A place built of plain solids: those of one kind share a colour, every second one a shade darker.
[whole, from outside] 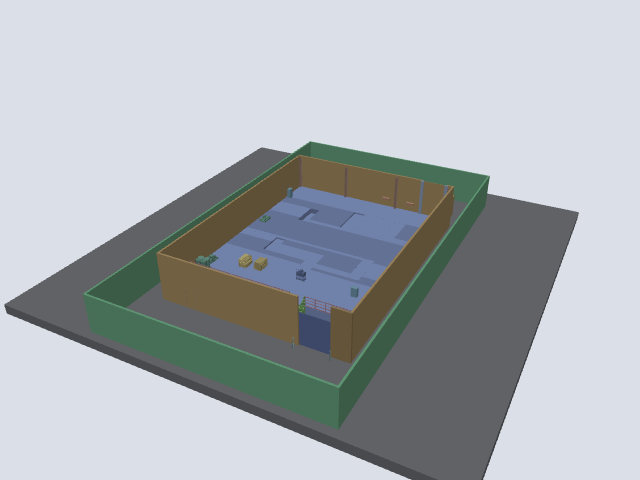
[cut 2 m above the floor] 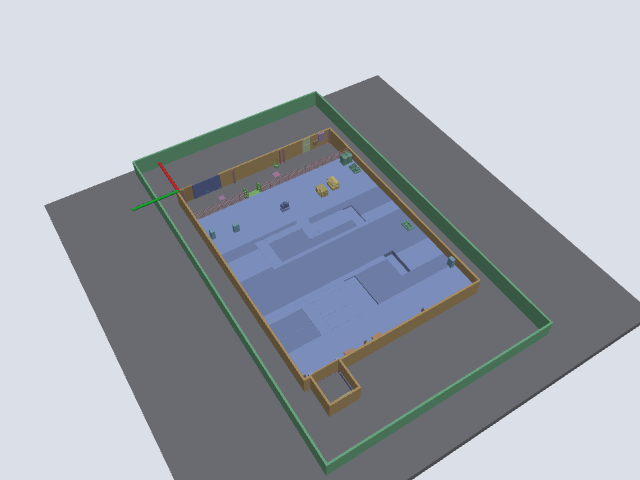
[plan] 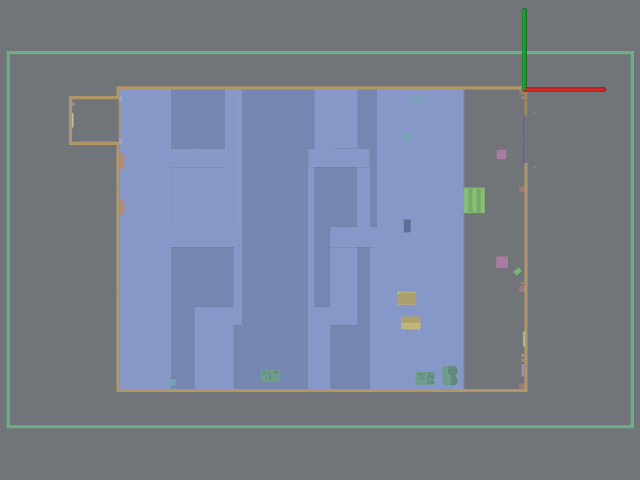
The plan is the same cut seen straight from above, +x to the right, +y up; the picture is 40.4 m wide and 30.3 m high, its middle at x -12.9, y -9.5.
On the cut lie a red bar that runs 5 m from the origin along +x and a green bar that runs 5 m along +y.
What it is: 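A works' hall with framed pits and covers in a raised floor; one tall room; a strip of floor behind the doors, a deck 0.96 m over it that fills the rest, and in the deck 6 framed panels of which 3 move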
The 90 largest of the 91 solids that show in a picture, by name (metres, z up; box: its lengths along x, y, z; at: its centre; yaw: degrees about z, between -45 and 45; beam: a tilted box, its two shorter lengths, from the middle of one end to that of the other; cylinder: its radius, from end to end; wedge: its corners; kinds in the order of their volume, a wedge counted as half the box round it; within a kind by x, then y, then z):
{
 "raised_floor_bank_1": {"box": [3.25, 18.9, 1.01], "at": [-23.93, -9.45, 0.46]},
 "raised_floor_bank_2": {"box": [1.5, 8.95, 1.01], "at": [-21.55, -14.43, 0.46]},
 "raised_floor_bank_3": {"box": [1.5, 3.8, 1.01], "at": [-21.55, -6.8, 0.46]},
 "raised_floor_bank_4": {"box": [1.5, 3.75, 1.01], "at": [-21.55, -1.88, 0.46]},
 "raised_floor_bank_5": {"box": [3.4, 1.15, 1.01], "at": [-20.6, -4.33, 0.46]},
 "raised_floor_bank_6": {"box": [3.95, 1.25, 0.85], "at": [-20.32, -9.32, 0.37]},
 "raised_floor_bank_7": {"box": [1.9, 4.05, 1.01], "at": [-19.85, -16.88, 0.46]},
 "raised_floor_bank_8": {"box": [1.9, 3.8, 1.01], "at": [-19.85, -11.85, 0.46]},
 "raised_floor_bank_9": {"box": [1.9, 3.8, 1.01], "at": [-19.85, -6.8, 0.46]},
 "raised_floor_bank_10": {"box": [1.9, 3.75, 1.01], "at": [-19.85, -1.88, 0.46]},
 "raised_floor_bank_11": {"box": [3.0, 1.1, 0.43], "at": [-19.3, -14.3, 0.17]},
 "raised_floor_bank_12": {"box": [0.55, 4.05, 1.01], "at": [-18.62, -16.88, 0.46]},
 "raised_floor_bank_13": {"box": [0.55, 3.8, 1.01], "at": [-18.62, -11.85, 0.46]},
 "raised_floor_bank_14": {"box": [0.55, 8.7, 1.01], "at": [-18.62, -4.35, 0.46]},
 "raised_floor_bank_15": {"box": [0.55, 4.05, 1.01], "at": [-18.07, -16.88, 0.46]},
 "raised_floor_bank_16": {"box": [0.55, 13.75, 1.01], "at": [-18.07, -6.88, 0.46]},
 "raised_floor_bank_17": {"box": [0.02, 13.75, 1.01], "at": [-17.8, -6.88, 0.46]},
 "raised_floor_bank_18": {"box": [4.15, 18.9, 1.01], "at": [-15.72, -9.45, 0.46]},
 "raised_floor_bank_19": {"box": [0.4, 14.0, 1.01], "at": [-13.45, -11.9, 0.46]},
 "raised_floor_bank_20": {"box": [0.4, 3.75, 1.01], "at": [-13.45, -1.88, 0.46]},
 "raised_floor_bank_21": {"box": [0.02, 4.05, 1.01], "at": [-13.25, -16.88, 0.46]},
 "raised_floor_bank_22": {"box": [0.02, 8.85, 1.01], "at": [-13.25, -9.32, 0.46]},
 "raised_floor_bank_23": {"box": [1.0, 4.05, 1.01], "at": [-12.75, -16.88, 0.46]},
 "raised_floor_bank_24": {"box": [1.0, 8.85, 1.01], "at": [-12.75, -9.32, 0.46]},
 "raised_floor_bank_25": {"box": [1.0, 3.75, 1.01], "at": [-12.75, -1.88, 0.46]},
 "raised_floor_bank_26": {"box": [2.7, 1.1, 0.84], "at": [-11.9, -14.3, 0.37]},
 "raised_floor_bank_27": {"box": [3.9, 1.15, 1.01], "at": [-11.7, -4.33, 0.46]},
 "raised_floor_bank_28": {"box": [1.7, 4.05, 1.01], "at": [-11.4, -16.88, 0.46]},
 "raised_floor_bank_29": {"box": [1.7, 3.8, 1.01], "at": [-11.4, -11.85, 0.46]},
 "raised_floor_bank_30": {"box": [1.7, 3.8, 1.01], "at": [-11.4, -6.8, 0.46]},
 "raised_floor_bank_31": {"box": [1.7, 3.75, 1.01], "at": [-11.4, -1.88, 0.46]},
 "raised_floor_bank_32": {"box": [2.95, 1.25, 1.01], "at": [-10.78, -9.32, 0.46]},
 "raised_floor_bank_33": {"box": [0.8, 8.95, 1.01], "at": [-10.15, -14.43, 0.46]},
 "raised_floor_bank_34": {"box": [0.8, 3.8, 1.01], "at": [-10.15, -6.8, 0.46]},
 "raised_floor_bank_35": {"box": [0.8, 3.75, 1.01], "at": [-10.15, -1.88, 0.46]},
 "raised_floor_bank_36": {"box": [0.45, 8.95, 1.01], "at": [-9.53, -14.43, 0.46]},
 "raised_floor_bank_37": {"box": [0.45, 8.7, 1.01], "at": [-9.53, -4.35, 0.46]},
 "raised_floor_bank_38": {"box": [5.5, 18.9, 1.01], "at": [-6.55, -9.45, 0.46]},
 "yard_bound_1": {"box": [0.2, 23.82, 4.01], "at": [-32.58, -9.48, 1.96]},
 "yard_bound_2": {"box": [39.6, 0.2, 4.01], "at": [-12.88, -21.29, 1.96]},
 "yard_bound_3": {"box": [39.6, 0.2, 4.01], "at": [-12.88, 2.33, 1.96]},
 "yard_bound_4": {"box": [0.2, 23.82, 4.01], "at": [6.82, -9.48, 1.96]},
 "wall_1": {"box": [0.2, 3.1, 2.55], "at": [-28.65, -1.95, 1.23]},
 "wall_2": {"box": [3.2, 0.2, 2.55], "at": [-27.15, -3.4, 1.23]},
 "wall_3": {"box": [3.2, 0.2, 2.55], "at": [-27.15, -0.5, 1.23]},
 "wall_4": {"box": [0.2, 15.8, 5.05], "at": [-25.65, -11.2, 2.48]},
 "wall_5": {"box": [0.2, 0.8, 5.05], "at": [-25.65, -0.2, 2.48]},
 "wall_6": {"box": [0.06, 2.7, 2.55], "at": [-25.58, -1.95, 1.23]},
 "wall_7": {"box": [0.06, 2.82, 5.05], "at": [-25.52, -1.95, 2.48]},
 "wall_8": {"box": [25.95, 0.2, 5.05], "at": [-12.78, -19.0, 2.48]},
 "wall_9": {"box": [25.95, 0.2, 5.05], "at": [-12.78, 0.1, 2.48]},
 "wall_10": {"box": [0.2, 14.46, 5.05], "at": [0.1, -11.88, 2.48]},
 "wall_11": {"box": [0.2, 1.86, 5.05], "at": [0.1, -0.72, 2.48]},
 "door_landing_1": {"box": [0.56, 1.62, 0.85], "at": [-3.82, -7.0, 0.38]},
 "door_landing_2": {"box": [0.77, 1.62, 0.69], "at": [-3.66, -7.0, 0.29]},
 "door_landing_3": {"box": [0.77, 1.62, 0.53], "at": [-3.4, -7.0, 0.21]},
 "door_landing_4": {"box": [0.77, 1.62, 0.37], "at": [-3.14, -7.0, 0.14]},
 "door_landing_5": {"box": [0.77, 1.62, 0.21], "at": [-2.88, -7.0, 0.06]},
 "pallet_load_1": {"box": [1.2, 0.8, 0.2], "at": [-16.05, -18.08, 1.01]},
 "pallet_load_2": {"box": [1.2, 0.8, 0.2], "at": [-6.28, -18.23, 1.01]},
 "pallet_load_3": {"cylinder": 0.3, "from": [-4.91, -18.38, 1.1], "to": [-4.91, -18.38, 1.97]},
 "pallet_load_4": {"cylinder": 0.3, "from": [-4.91, -17.77, 1.1], "to": [-4.91, -17.77, 1.97]},
 "pallet_load_5": {"cylinder": 0.3, "from": [-4.51, -18.37, 1.1], "to": [-4.51, -18.37, 1.97]},
 "pallet_load_6": {"cylinder": 0.3, "from": [-4.51, -17.77, 1.1], "to": [-4.51, -17.77, 1.97]},
 "pallet_stack_1": {"box": [1.11, 0.72, 0.86], "at": [-7.43, -13.18, 1.34]},
 "pallet_stack_2": {"box": [1.22, 0.82, 0.05], "at": [-7.17, -14.74, 1.66]},
 "pallet_stack_3": {"box": [1.2, 0.41, 0.036], "at": [-7.15, -14.93, 1.81]},
 "tote_stack_1": {"box": [0.6, 0.4, 1.08], "at": [-22.31, -18.49, 1.5]},
 "tote_stack_2": {"box": [0.4, 0.6, 0.96], "at": [-7.28, -2.99, 1.44]},
 "tote_stack_3": {"box": [0.6, 0.4, 1.1], "at": [-6.8, -0.57, 1.51]},
 "sectional_door_1": {"box": [0.044, 2.92, 0.06], "at": [-0.06, -3.15, 0.12]},
 "sectional_door_2": {"box": [0.042, 3.08, 3.42], "at": [-0.01, -3.15, 1.66]},
 "pier_1": {"box": [0.17, 0.34, 5.05], "at": [-25.46, -3.3, 2.48]},
 "distribution_board_1": {"box": [0.18, 0.8, 1.1], "at": [-0.09, -17.72, 1.4]},
 "deck_rail_1": {"box": [0.024, 11.15, 0.1], "at": [-3.83, -13.32, 1.01]},
 "deck_rail_2": {"box": [0.05, 11.15, 0.05], "at": [-3.83, -13.32, 1.34]},
 "deck_rail_3": {"box": [0.05, 11.15, 0.05], "at": [-3.83, -13.32, 1.67]},
 "deck_rail_4": {"box": [0.05, 11.15, 0.05], "at": [-3.83, -13.32, 1.99]},
 "deck_rail_5": {"box": [0.024, 6.25, 0.1], "at": [-3.83, -3.12, 1.01]},
 "deck_rail_6": {"box": [0.05, 6.25, 0.05], "at": [-3.83, -3.12, 1.99]},
 "signing_shelf_1": {"box": [0.3, 0.9, 0.26], "at": [-25.4, -7.43, 1.91]},
 "signing_shelf_2": {"box": [0.3, 0.9, 0.26], "at": [-25.4, -4.53, 1.91]},
 "file_trolley_1": {"box": [0.43, 0.75, 0.37], "at": [-7.39, -8.61, 1.63]},
 "door_leaf_1": {"box": [0.044, 1.0, 2.15], "at": [0.0, -15.75, 1.02]},
 "radiator_1": {"box": [2.0, 0.07, 0.43], "at": [-27.05, -3.24, 0.35]},
 "steel_column_1": {"box": [0.014, 0.26, 4.85], "at": [-25.29, -18.76, 2.38]},
 "steel_column_2": {"box": [0.014, 0.26, 4.85], "at": [-25.29, -12.6, 2.38]},
 "steel_column_3": {"box": [0.014, 0.26, 4.85], "at": [-25.29, -6.3, 2.38]},
 "access_cover_1": {"box": [0.59, 0.59, 0.06], "at": [-1.44, -4.11, -0.02]},
 "access_cover_2": {"box": [0.74, 0.74, 0.06], "at": [-1.41, -10.91, -0.02]}
}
